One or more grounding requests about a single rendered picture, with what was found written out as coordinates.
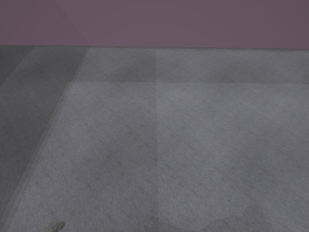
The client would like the left robot hand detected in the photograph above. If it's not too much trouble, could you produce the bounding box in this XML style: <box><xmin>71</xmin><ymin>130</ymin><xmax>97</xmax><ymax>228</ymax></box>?
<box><xmin>40</xmin><ymin>220</ymin><xmax>65</xmax><ymax>232</ymax></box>

